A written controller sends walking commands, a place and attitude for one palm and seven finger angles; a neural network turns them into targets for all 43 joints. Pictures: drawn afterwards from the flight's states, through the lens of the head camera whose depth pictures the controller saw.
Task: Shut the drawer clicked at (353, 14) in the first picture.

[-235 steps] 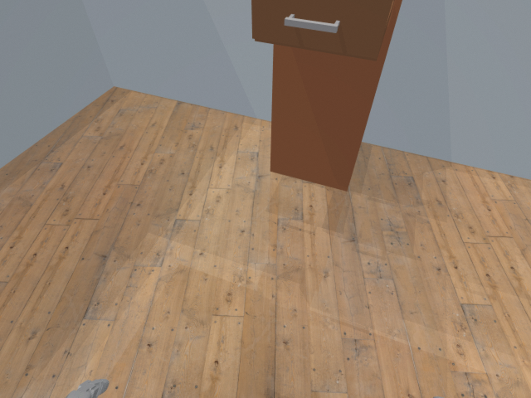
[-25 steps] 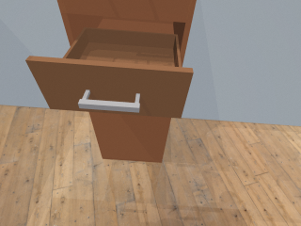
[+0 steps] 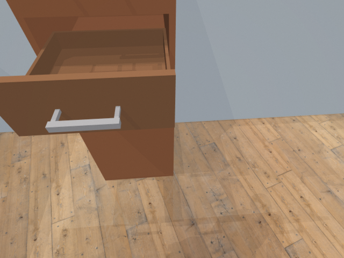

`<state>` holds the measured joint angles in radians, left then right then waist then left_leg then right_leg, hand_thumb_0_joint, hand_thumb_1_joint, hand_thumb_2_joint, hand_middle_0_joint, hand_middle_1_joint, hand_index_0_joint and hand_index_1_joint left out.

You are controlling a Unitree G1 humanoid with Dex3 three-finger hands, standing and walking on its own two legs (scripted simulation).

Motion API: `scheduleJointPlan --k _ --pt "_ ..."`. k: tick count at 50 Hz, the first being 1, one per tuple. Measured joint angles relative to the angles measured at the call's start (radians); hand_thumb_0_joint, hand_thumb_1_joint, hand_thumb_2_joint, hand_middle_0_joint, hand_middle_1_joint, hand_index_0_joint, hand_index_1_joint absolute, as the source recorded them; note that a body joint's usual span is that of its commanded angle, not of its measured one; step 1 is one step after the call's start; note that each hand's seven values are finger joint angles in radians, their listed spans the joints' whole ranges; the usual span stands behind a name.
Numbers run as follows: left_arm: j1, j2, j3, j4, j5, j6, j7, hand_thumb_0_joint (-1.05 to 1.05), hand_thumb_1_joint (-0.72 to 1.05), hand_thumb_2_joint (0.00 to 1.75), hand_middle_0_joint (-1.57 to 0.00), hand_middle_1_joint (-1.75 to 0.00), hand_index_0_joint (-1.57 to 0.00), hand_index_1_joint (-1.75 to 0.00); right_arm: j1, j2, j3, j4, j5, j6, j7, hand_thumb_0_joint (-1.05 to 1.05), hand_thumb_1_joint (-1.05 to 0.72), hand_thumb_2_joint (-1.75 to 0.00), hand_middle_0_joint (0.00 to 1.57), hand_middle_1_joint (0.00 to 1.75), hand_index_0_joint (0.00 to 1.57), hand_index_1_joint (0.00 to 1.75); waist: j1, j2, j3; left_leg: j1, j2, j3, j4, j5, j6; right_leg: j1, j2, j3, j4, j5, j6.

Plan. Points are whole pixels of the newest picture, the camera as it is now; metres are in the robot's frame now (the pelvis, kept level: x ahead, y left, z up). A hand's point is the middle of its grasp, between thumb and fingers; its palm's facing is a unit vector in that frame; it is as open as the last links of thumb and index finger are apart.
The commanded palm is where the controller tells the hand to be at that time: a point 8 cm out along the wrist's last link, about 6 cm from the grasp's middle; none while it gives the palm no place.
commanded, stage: come to a stop and stand still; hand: left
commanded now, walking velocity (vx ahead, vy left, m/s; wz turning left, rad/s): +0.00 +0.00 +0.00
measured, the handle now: (86, 118) +0.37 +0.20 +0.14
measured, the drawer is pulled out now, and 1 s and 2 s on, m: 0.28 0.28 0.28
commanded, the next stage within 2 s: look again from close up in 0.46 s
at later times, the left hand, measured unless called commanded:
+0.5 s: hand out of the picture -0.03 +0.12 -0.17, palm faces +0.08 -0.98 -0.16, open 7.3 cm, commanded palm none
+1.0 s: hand out of the picture +0.01 +0.20 -0.17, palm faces +0.02 -0.98 -0.21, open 7.3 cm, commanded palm none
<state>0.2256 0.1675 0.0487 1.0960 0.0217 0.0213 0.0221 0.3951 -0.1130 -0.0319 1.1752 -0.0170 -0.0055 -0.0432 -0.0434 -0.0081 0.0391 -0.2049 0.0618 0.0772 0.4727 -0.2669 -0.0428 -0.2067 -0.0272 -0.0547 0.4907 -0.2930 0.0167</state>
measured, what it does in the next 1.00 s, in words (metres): steps on the spot: left foot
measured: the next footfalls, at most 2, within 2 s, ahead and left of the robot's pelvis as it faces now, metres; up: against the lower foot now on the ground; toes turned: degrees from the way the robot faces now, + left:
left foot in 0.24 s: +0.03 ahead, +0.11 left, +0.00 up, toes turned +4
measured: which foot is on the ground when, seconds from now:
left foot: down 0.00-0.00, up 0.02-0.22, down 0.24-1.00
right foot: down 0.00-1.00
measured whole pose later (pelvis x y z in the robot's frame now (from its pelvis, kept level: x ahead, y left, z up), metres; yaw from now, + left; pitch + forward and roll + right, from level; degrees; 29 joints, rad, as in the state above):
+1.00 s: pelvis -0.01 +0.02 +0.00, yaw +0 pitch -1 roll +0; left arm 0.28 0.16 -0.01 1.07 0.02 -0.01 0.04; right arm 0.32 -0.15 0.02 1.09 -0.02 -0.02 -0.02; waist 0.00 0.00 0.01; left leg -0.19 -0.03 0.08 0.48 -0.27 0.05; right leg -0.18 -0.04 -0.05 0.49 -0.28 0.01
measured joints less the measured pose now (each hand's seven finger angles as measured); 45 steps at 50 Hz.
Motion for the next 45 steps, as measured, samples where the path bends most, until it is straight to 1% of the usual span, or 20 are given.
scheduleJointPlan --k 1,3,6,8,10,12,13,15,18,23,28,29,31,33,35,36,37,41,45 --pt "-0.012 -0.007 -0.003 0.005 -0.001 -0.008 0.005 0.01 0.94 0.90 -0.20 -0.30 -0.20 -0.30 -0.003 -0.010 -0.001 0.007 0.004 0.006 0.001 0.00 -0.90 -0.90 0.20 0.30 0.20 0.30 -0.004 0.023 0.000 -0.004 0.013 -0.013 0.024 -0.026 0.001 0.008 0.015 -0.011 0.001 -0.008 -0.023" --pt "-0.023 -0.015 -0.010 0.002 -0.002 -0.018 0.008 0.01 0.94 0.90 -0.20 -0.30 -0.20 -0.30 -0.004 -0.021 0.000 0.009 0.003 0.021 0.004 0.00 -0.91 -0.90 0.20 0.30 0.20 0.30 -0.010 0.048 -0.016 -0.020 0.019 -0.028 0.069 -0.103 0.011 0.025 0.028 -0.034 -0.008 -0.009 -0.053" --pt "-0.033 -0.020 -0.015 -0.006 -0.005 -0.033 0.017 0.00 0.95 0.90 -0.20 -0.30 -0.20 -0.30 -0.028 -0.024 0.003 0.006 0.001 0.030 0.006 0.00 -0.91 -0.90 0.20 0.30 0.20 0.30 0.003 0.052 -0.025 -0.042 0.018 -0.030 0.139 -0.138 0.017 0.052 0.038 -0.047 -0.036 0.004 -0.072" --pt "-0.038 -0.022 -0.018 -0.006 -0.007 -0.036 0.022 0.00 0.95 0.90 -0.20 -0.30 -0.20 -0.30 -0.053 -0.025 0.004 -0.001 0.003 0.027 0.005 0.00 -0.91 -0.90 0.20 0.30 0.20 0.30 0.010 0.054 -0.021 -0.046 0.021 -0.031 0.149 -0.124 0.016 0.065 0.049 -0.056 -0.045 0.008 -0.080" --pt "-0.038 -0.025 -0.021 -0.004 -0.010 -0.036 0.023 0.00 0.96 0.90 -0.20 -0.30 -0.20 -0.30 -0.078 -0.028 0.005 -0.009 0.004 0.024 0.004 0.00 -0.91 -0.90 0.20 0.30 0.20 0.30 0.014 0.060 -0.016 -0.039 0.026 -0.031 0.129 -0.093 0.014 0.073 0.064 -0.067 -0.044 0.006 -0.086" --pt "-0.032 -0.028 -0.023 0.001 -0.011 -0.033 0.023 0.00 0.96 0.90 -0.20 -0.30 -0.20 -0.30 -0.101 -0.030 0.006 -0.016 0.004 0.021 0.003 0.00 -0.91 -0.90 0.20 0.30 0.20 0.30 0.018 0.068 -0.013 -0.020 0.031 -0.031 0.083 -0.039 0.015 0.077 0.081 -0.080 -0.036 -0.002 -0.090" --pt "-0.027 -0.026 -0.022 0.006 -0.012 -0.031 0.024 0.00 0.96 0.90 -0.20 -0.30 -0.20 -0.30 -0.114 -0.027 0.007 -0.016 0.003 0.020 0.003 0.00 -0.91 -0.90 0.20 0.30 0.20 0.30 0.021 0.063 -0.010 -0.011 0.031 -0.035 0.066 -0.003 0.010 0.079 0.084 -0.081 -0.030 -0.007 -0.091" --pt "-0.011 -0.016 -0.021 0.019 -0.014 -0.024 0.026 0.00 0.97 0.90 -0.20 -0.30 -0.20 -0.30 -0.136 -0.016 0.013 -0.015 0.001 0.018 -0.001 0.00 -0.91 -0.90 0.20 0.30 0.20 0.30 0.032 0.033 -0.007 0.013 0.025 -0.024 0.040 0.008 -0.001 0.089 0.078 -0.071 -0.033 -0.008 -0.091" --pt "0.019 -0.017 -0.027 0.035 -0.013 -0.013 0.021 0.00 0.96 0.90 -0.20 -0.30 -0.20 -0.30 -0.146 -0.023 0.015 -0.013 0.003 0.016 -0.002 0.01 -0.93 -0.90 0.20 0.30 0.20 0.30 0.045 0.010 -0.008 0.037 0.021 -0.011 -0.007 0.018 -0.006 0.101 0.075 -0.061 -0.064 0.008 -0.087" --pt "0.063 -0.042 -0.042 0.059 -0.013 -0.012 0.012 0.00 0.94 0.90 -0.20 -0.30 -0.20 -0.30 -0.156 -0.038 0.019 -0.018 0.007 0.012 -0.001 0.01 -0.93 -0.90 0.20 0.30 0.20 0.30 0.057 0.008 0.010 0.052 0.018 -0.001 -0.058 0.045 -0.003 0.111 0.075 -0.053 -0.110 0.036 -0.084" --pt "0.101 -0.061 -0.051 0.078 -0.012 -0.016 0.010 0.00 0.92 0.90 -0.20 -0.30 -0.20 -0.30 -0.151 -0.036 0.024 -0.012 0.008 0.011 0.002 0.00 -0.92 -0.90 0.20 0.30 0.20 0.30 0.061 0.012 0.016 0.061 0.012 0.005 -0.087 0.057 0.001 0.116 0.072 -0.048 -0.135 0.048 -0.082" --pt "0.107 -0.067 -0.053 0.078 -0.008 -0.025 0.019 0.00 0.92 0.90 -0.20 -0.30 -0.20 -0.30 -0.150 -0.037 0.025 -0.016 0.010 0.010 0.005 0.00 -0.92 -0.90 0.20 0.30 0.20 0.30 0.063 0.017 0.013 0.038 0.017 0.009 -0.048 0.049 0.003 0.108 0.074 -0.047 -0.136 0.052 -0.076" --pt "0.124 -0.080 -0.054 0.062 -0.001 -0.047 0.030 0.00 0.92 0.90 -0.20 -0.30 -0.20 -0.30 -0.150 -0.047 0.024 -0.049 0.009 0.013 0.009 0.01 -0.92 -0.90 0.20 0.30 0.20 0.30 0.065 0.034 0.018 -0.018 0.010 -0.020 0.071 -0.007 0.026 0.086 0.078 -0.039 -0.121 0.055 -0.070" --pt "0.138 -0.088 -0.058 0.049 0.003 -0.056 0.029 0.00 0.91 0.90 -0.20 -0.30 -0.20 -0.30 -0.146 -0.061 0.020 -0.080 0.010 0.010 0.013 0.01 -0.92 -0.90 0.20 0.30 0.20 0.30 0.060 0.054 0.018 -0.038 0.001 -0.031 0.109 -0.029 0.038 0.065 0.079 -0.030 -0.093 0.046 -0.073" --pt "0.145 -0.087 -0.061 0.040 0.004 -0.054 0.025 0.00 0.91 0.90 -0.21 -0.30 -0.20 -0.30 -0.135 -0.070 0.018 -0.101 0.010 0.001 0.016 0.01 -0.93 -0.90 0.20 0.30 0.20 0.30 0.047 0.073 0.007 -0.024 -0.006 -0.038 0.075 -0.019 0.041 0.046 0.077 -0.034 -0.049 0.023 -0.067" --pt "0.141 -0.080 -0.060 0.039 0.003 -0.050 0.024 0.00 0.91 0.90 -0.21 -0.30 -0.20 -0.30 -0.130 -0.068 0.018 -0.103 0.008 -0.003 0.015 0.01 -0.93 -0.90 0.20 0.30 0.20 0.30 0.040 0.071 0.001 -0.018 -0.015 -0.040 0.068 -0.039 0.041 0.039 0.068 -0.036 -0.025 0.008 -0.062" --pt "0.135 -0.072 -0.058 0.037 0.001 -0.046 0.023 0.00 0.91 0.90 -0.21 -0.30 -0.20 -0.30 -0.124 -0.063 0.020 -0.102 0.006 -0.005 0.015 0.01 -0.93 -0.90 0.20 0.30 0.20 0.30 0.039 0.062 -0.004 -0.014 -0.027 -0.037 0.068 -0.044 0.045 0.036 0.055 -0.034 -0.007 -0.003 -0.056" --pt "0.108 -0.042 -0.054 0.015 -0.003 -0.036 0.021 0.00 0.91 0.90 -0.20 -0.30 -0.20 -0.30 -0.098 -0.053 0.035 -0.097 0.001 -0.013 0.014 0.01 -0.94 -0.90 0.20 0.30 0.20 0.30 0.048 0.040 -0.028 0.004 -0.054 -0.020 0.059 -0.033 0.067 0.038 0.026 -0.019 0.014 -0.013 -0.034" --pt "0.077 -0.020 -0.054 -0.009 -0.004 -0.033 0.017 0.00 0.91 0.90 -0.20 -0.30 -0.20 -0.30 -0.083 -0.045 0.048 -0.088 0.000 -0.013 0.017 0.01 -0.94 -0.90 0.20 0.30 0.20 0.30 0.050 0.027 -0.038 0.013 -0.073 -0.008 0.035 -0.020 0.083 0.036 0.008 -0.007 0.011 -0.006 -0.020"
